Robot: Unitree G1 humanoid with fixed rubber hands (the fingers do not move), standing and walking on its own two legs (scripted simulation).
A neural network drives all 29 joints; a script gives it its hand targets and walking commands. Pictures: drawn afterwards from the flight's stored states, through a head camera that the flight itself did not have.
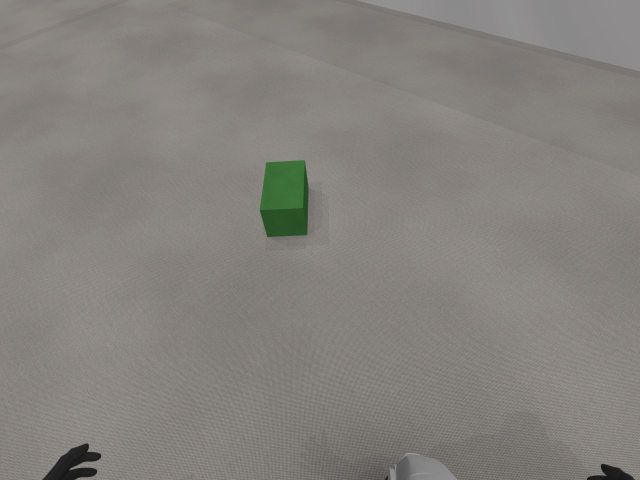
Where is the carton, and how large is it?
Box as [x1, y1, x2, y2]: [260, 160, 308, 236]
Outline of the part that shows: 304,160 266,162 260,212 267,236 306,234 308,187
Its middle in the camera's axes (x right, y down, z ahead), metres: -0.15 -0.17 +1.63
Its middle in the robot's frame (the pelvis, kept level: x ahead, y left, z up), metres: +1.24 +0.19 -0.67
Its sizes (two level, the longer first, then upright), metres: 0.285 0.168 0.163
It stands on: the floor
